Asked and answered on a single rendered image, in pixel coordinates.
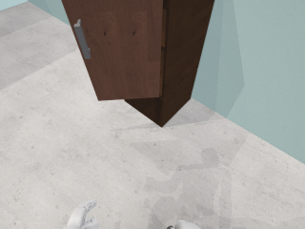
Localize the cupboard door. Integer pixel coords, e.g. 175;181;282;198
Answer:
61;0;163;101

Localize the handle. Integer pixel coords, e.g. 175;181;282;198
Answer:
73;19;91;59

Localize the left robot hand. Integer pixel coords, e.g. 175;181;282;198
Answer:
66;199;99;229

